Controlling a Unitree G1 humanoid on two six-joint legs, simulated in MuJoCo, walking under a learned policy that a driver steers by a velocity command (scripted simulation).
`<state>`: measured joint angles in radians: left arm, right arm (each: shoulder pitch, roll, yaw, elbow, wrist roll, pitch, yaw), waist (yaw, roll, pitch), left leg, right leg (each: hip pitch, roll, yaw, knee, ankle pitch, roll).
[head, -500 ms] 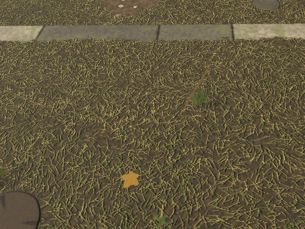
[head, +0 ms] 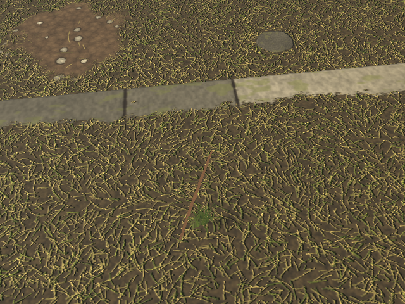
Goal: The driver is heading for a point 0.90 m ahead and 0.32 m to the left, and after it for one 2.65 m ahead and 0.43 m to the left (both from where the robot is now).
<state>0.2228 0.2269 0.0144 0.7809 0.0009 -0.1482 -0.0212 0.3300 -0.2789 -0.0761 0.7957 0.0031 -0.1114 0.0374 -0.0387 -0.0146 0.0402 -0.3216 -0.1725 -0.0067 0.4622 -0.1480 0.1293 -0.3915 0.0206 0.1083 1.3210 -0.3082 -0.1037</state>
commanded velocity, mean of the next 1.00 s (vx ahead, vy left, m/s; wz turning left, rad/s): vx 0.97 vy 0.00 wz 0.83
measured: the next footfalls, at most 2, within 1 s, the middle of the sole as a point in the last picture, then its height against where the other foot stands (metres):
right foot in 0.28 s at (261, 300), level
left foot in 0.74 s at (135, 234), level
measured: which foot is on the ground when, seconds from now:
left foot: down 0.00-0.30, up 0.32-0.72, down 0.74-1.00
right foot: up 0.00-0.26, down 0.28-0.74, up 0.76-1.00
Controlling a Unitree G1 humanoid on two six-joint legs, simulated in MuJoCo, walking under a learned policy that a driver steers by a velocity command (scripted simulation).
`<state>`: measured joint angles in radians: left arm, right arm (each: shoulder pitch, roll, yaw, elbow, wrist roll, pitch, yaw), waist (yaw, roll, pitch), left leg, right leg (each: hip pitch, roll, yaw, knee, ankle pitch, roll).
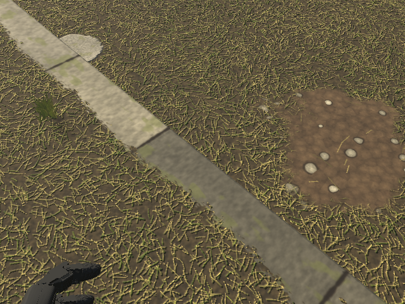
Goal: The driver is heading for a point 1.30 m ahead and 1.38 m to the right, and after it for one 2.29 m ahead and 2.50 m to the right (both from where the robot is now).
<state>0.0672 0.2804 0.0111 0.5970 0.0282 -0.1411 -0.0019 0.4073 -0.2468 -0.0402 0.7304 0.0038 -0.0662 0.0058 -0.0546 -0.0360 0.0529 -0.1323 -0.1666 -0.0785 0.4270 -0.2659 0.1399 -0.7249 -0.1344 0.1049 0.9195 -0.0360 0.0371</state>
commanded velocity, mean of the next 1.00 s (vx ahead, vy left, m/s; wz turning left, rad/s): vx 0.16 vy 0.00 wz -0.71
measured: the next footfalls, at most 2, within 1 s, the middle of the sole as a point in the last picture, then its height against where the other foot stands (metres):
right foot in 0.16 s outside the picture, level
left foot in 0.70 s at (192, 300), level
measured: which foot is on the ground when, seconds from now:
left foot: down 0.00-0.16, up 0.18-0.68, down 0.70-1.00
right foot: up 0.00-0.14, down 0.16-0.70, up 0.72-1.00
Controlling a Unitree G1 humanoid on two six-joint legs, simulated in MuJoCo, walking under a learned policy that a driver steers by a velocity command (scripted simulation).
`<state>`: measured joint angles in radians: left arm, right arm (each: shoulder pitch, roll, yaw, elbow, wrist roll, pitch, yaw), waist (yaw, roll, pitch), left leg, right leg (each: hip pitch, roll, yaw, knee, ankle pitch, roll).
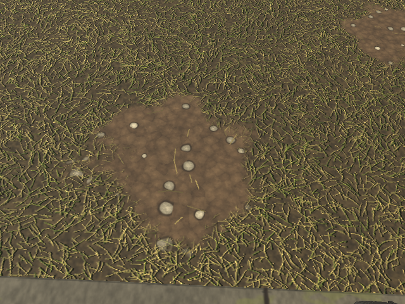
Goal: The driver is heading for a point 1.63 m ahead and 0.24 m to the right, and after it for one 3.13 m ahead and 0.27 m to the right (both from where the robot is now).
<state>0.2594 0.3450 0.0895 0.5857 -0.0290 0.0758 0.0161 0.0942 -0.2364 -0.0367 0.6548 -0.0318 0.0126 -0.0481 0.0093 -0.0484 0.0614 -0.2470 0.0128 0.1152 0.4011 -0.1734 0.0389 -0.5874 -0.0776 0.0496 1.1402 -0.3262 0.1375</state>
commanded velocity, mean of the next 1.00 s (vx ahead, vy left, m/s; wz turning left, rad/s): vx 0.71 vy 0.00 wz -0.48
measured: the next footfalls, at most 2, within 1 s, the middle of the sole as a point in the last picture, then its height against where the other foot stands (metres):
right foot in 0.26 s outside the picture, level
left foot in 0.68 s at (252, 282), level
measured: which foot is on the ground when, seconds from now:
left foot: down 0.00-0.24, up 0.26-0.66, down 0.68-1.00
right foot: up 0.00-0.24, down 0.26-0.70, up 0.72-1.00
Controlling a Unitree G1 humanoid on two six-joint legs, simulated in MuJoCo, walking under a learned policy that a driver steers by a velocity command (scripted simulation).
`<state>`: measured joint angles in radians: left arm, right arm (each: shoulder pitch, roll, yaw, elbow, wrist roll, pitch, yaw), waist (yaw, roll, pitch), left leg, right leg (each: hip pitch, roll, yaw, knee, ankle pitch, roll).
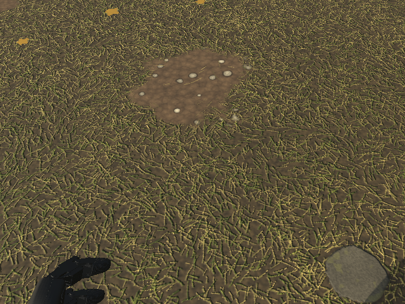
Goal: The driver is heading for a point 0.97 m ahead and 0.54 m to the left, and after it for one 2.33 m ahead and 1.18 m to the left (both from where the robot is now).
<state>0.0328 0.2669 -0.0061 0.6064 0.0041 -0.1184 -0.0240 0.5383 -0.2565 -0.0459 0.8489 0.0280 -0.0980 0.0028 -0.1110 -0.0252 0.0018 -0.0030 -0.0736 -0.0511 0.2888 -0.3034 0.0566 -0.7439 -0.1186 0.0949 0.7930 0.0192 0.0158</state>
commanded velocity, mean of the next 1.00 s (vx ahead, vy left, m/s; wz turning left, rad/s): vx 0.99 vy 0.00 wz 0.87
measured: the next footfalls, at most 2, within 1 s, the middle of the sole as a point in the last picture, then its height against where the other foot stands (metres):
right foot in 0.12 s outside the picture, level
left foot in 0.58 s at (142, 267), level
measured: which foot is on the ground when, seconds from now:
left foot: down 0.00-0.14, up 0.16-0.56, down 0.58-1.00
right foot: up 0.00-0.10, down 0.12-0.58, up 0.60-1.00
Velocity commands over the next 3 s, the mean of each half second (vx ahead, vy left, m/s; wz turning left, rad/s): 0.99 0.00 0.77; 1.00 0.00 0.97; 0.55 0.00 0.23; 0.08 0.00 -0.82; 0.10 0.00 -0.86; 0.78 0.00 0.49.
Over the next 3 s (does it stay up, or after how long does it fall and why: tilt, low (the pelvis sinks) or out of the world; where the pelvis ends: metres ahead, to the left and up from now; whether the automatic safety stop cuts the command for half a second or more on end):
stays up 1.30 0.59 -0.02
